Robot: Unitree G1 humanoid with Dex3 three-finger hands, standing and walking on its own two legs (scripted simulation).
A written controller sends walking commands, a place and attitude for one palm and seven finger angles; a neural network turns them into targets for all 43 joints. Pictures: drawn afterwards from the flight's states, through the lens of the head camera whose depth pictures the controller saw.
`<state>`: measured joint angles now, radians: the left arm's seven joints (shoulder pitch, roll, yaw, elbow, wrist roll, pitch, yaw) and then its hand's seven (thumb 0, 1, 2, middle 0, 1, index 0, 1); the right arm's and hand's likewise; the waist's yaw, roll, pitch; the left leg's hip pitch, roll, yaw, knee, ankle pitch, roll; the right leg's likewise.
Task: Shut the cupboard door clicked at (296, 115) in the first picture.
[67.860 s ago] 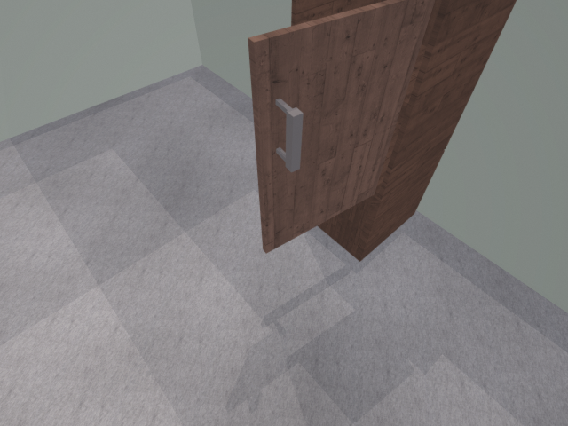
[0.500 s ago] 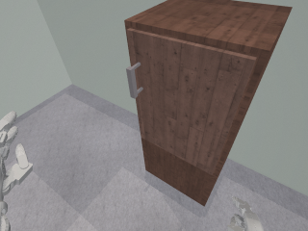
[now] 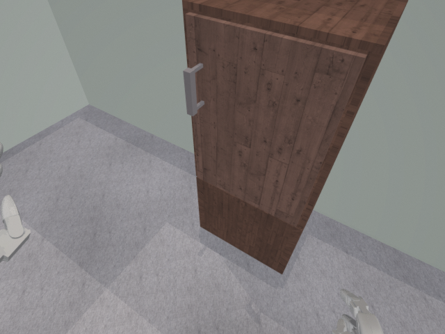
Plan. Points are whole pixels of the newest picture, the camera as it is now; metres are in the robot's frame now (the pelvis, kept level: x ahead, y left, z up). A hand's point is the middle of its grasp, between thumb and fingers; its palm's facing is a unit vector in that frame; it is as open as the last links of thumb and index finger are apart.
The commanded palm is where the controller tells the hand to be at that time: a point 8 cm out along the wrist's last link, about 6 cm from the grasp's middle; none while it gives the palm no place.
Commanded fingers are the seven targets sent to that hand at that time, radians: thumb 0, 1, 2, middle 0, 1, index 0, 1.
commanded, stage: step back with the hand held close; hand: left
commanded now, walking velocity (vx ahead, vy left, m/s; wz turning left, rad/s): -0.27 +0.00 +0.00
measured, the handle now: (195, 89) +0.70 +0.12 +0.09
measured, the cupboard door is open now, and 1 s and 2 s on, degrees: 0 0 0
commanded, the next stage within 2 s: stop stepping back and stand still in 0.72 s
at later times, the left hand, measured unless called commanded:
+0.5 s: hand out of the picture +0.10 +0.27 +0.18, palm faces +0.57 -0.66 -0.49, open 7.4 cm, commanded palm +0.01 +0.30 +0.19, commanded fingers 0.00 0.90 0.90 -0.20 -0.30 -0.20 -0.30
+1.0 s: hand out of the picture -0.02 +0.27 +0.19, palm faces +0.49 -0.78 -0.38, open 7.5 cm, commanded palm -0.08 +0.30 +0.19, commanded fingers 0.00 0.90 0.90 -0.20 -0.30 -0.20 -0.30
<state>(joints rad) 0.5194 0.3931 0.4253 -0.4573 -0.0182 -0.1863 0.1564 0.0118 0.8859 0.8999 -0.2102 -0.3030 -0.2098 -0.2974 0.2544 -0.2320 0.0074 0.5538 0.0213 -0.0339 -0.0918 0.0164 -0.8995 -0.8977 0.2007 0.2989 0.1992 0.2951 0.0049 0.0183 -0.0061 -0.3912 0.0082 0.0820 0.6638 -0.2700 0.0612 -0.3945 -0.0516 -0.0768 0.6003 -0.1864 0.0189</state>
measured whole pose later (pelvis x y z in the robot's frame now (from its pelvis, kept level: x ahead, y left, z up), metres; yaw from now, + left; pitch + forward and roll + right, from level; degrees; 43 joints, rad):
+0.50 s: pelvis -0.07 -0.02 -0.03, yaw +10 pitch -2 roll -1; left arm 0.46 0.46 0.51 -0.52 -0.01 -0.28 0.15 0.01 0.88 0.90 -0.21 -0.30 -0.21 -0.30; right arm 0.24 -0.21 -0.02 0.58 0.02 -0.11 -0.07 0.02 -0.90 -0.90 0.20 0.30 0.20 0.30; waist -0.05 -0.01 0.05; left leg -0.58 0.06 0.13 0.79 -0.24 0.07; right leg -0.51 0.04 0.06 0.80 -0.25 0.02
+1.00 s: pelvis -0.21 +0.00 +0.01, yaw +1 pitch -1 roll -2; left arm 0.51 0.40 0.44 -0.51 -0.05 -0.20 0.15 0.01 0.89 0.90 -0.20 -0.30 -0.20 -0.30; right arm 0.24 -0.15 0.03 0.58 0.01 -0.14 -0.03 0.01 -0.90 -0.90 0.20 0.30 0.20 0.30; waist 0.02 -0.01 -0.03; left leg -0.41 0.15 0.20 0.58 -0.17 0.02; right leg -0.21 0.01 -0.07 0.61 -0.43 0.01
